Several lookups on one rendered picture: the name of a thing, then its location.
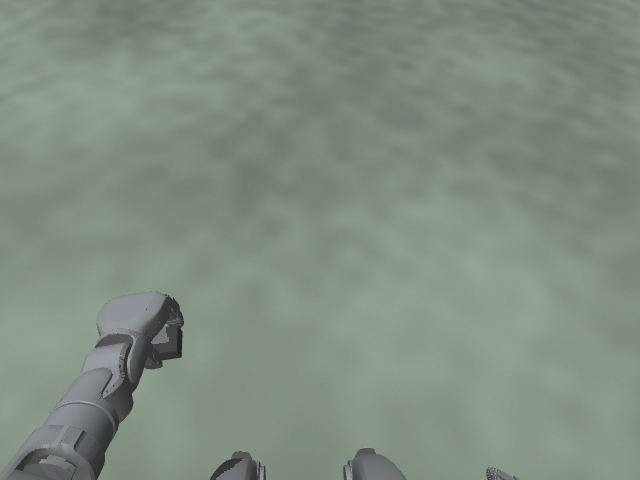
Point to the small box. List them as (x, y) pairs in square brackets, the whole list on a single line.
[(168, 342)]

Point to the left robot arm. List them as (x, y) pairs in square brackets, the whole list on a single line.
[(72, 442)]

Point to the left robot hand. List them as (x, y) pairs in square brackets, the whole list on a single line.
[(145, 313)]

